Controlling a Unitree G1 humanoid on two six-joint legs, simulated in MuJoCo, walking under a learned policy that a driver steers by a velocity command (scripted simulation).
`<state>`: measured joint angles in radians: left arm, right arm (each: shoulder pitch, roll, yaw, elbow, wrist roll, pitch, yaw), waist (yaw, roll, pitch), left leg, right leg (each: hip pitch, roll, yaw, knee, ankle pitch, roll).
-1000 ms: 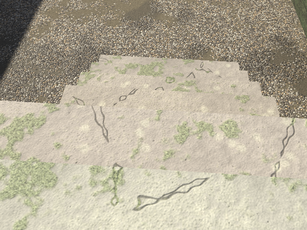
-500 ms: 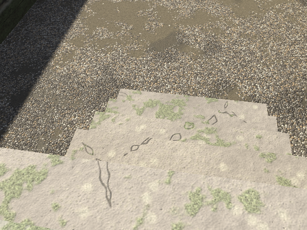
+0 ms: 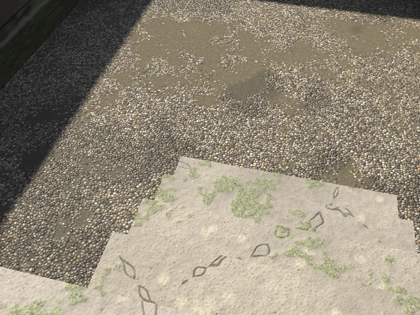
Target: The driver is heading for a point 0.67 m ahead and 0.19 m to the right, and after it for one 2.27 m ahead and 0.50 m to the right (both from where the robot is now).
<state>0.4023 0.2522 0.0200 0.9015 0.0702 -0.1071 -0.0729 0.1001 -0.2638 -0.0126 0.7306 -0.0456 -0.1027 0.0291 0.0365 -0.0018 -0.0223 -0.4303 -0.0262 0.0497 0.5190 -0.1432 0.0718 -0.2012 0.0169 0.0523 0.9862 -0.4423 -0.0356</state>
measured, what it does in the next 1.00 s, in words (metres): goes down, turning right: right foot, then left foot 0.18 m lower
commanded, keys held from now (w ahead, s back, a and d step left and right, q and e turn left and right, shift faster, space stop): w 0.32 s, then w+e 0.64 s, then e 0.04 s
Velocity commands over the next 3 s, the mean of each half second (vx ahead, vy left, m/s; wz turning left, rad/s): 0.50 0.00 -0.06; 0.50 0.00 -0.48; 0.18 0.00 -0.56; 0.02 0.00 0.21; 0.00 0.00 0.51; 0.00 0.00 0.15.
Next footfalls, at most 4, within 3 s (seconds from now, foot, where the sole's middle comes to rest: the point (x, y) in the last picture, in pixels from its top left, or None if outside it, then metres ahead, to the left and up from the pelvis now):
0.40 right None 0.34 -0.12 -0.77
0.98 left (209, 295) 0.63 0.05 -0.94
1.54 right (285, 310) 0.59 -0.22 -0.94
1.96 left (213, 289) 0.66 0.04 -0.94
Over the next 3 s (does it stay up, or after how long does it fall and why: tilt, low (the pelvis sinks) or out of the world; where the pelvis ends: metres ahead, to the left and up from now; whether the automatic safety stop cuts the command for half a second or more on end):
stays up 0.59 -0.05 -0.19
